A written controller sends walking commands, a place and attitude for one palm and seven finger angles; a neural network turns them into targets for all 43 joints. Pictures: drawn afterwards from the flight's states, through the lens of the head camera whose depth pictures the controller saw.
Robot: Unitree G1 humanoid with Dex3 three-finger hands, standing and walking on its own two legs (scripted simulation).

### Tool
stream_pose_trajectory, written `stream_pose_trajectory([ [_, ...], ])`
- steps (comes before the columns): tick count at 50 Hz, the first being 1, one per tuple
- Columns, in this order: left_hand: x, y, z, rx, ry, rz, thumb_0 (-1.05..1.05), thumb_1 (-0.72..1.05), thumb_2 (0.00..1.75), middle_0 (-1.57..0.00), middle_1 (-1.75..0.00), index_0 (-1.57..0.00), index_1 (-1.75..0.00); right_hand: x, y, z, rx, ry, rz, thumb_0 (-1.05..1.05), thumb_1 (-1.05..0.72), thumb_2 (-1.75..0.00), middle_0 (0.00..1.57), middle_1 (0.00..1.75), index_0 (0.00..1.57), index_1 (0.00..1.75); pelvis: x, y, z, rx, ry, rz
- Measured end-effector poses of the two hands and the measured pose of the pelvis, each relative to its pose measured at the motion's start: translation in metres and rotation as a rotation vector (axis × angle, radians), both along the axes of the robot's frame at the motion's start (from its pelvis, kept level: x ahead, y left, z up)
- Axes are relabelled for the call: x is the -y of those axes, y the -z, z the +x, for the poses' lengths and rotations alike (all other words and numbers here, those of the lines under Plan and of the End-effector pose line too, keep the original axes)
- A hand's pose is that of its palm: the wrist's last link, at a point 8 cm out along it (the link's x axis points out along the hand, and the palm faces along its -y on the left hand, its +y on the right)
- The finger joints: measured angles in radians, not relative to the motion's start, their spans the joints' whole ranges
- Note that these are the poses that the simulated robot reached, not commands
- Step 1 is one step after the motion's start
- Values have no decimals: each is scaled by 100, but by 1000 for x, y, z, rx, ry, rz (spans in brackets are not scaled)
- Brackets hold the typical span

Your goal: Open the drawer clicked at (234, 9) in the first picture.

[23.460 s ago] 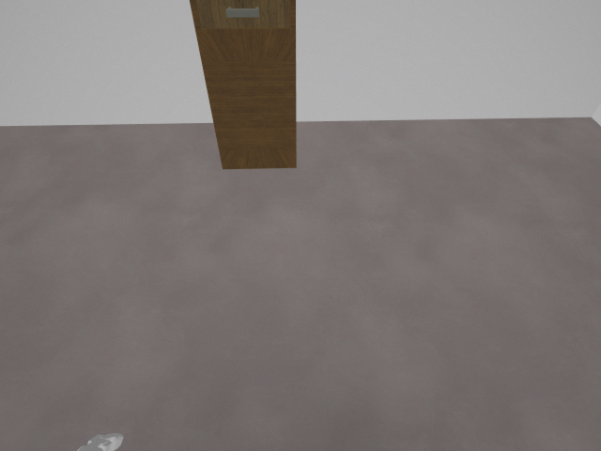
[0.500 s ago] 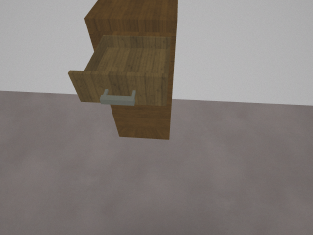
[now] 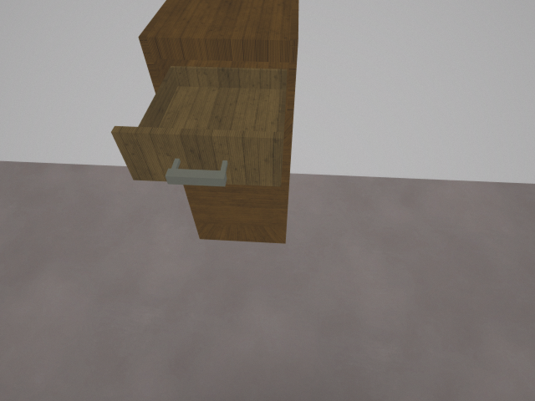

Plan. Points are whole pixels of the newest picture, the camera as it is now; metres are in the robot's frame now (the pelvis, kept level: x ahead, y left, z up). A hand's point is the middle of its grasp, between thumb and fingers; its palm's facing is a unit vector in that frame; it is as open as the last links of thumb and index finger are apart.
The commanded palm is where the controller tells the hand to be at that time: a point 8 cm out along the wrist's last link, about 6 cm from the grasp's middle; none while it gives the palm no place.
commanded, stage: look to check the result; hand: left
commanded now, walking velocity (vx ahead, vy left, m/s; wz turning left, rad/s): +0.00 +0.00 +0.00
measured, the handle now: (198, 170) +0.54 +0.18 +0.00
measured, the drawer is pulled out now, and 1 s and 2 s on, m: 0.30 0.30 0.30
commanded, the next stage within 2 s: stand and wait in 0.46 s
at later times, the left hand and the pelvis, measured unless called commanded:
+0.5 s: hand out of the picture +0.00 +0.16 -0.17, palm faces +0.04 -0.98 -0.20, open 7.3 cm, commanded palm none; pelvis +0.01 +0.00 +0.00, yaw +0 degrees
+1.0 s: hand out of the picture +0.02 +0.16 -0.17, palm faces +0.04 -0.98 -0.20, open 7.3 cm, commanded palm none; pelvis +0.02 -0.01 +0.00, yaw +0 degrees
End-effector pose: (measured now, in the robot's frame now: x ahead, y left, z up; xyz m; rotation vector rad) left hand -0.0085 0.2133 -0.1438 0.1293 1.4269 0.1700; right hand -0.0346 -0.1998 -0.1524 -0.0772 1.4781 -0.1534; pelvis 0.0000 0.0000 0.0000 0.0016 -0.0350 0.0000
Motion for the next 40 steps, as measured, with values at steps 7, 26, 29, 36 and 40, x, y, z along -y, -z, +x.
stream_pose_trajectory([
  [7, 3, 1, -1, -12, -3, -8, 0, 91, 90, -19, -30, -20, -30, 2, -1, 6, 3, -5, -4, 0, -91, -90, 20, 30, 20, 30, 1, 0, 2, 1, -1, 0],
  [26, 3, -2, 9, -5, -1, 7, 0, 91, 90, -20, -30, -20, -30, 3, 1, 22, 24, -11, 6, 0, -91, -90, 20, 30, 20, 30, 4, -1, 9, -2, -2, 1],
  [29, 2, -2, 11, 0, 0, 10, 0, 91, 90, -19, -30, -20, -30, 4, 1, 24, 23, -12, 5, 0, -91, -90, 20, 30, 20, 30, 5, -1, 10, -2, -2, 1],
  [36, 3, -2, 15, 3, 1, 12, 0, 92, 90, -19, -30, -20, -30, 9, 0, 25, 19, -14, -2, 0, -91, -90, 20, 30, 20, 30, 7, -1, 12, -3, -2, 1],
  [40, 4, -2, 17, 3, 1, 12, 0, 92, 90, -19, -30, -20, -30, 12, 0, 25, 14, -15, -6, 0, -91, -90, 20, 30, 20, 30, 8, -1, 13, -4, -3, 1],
])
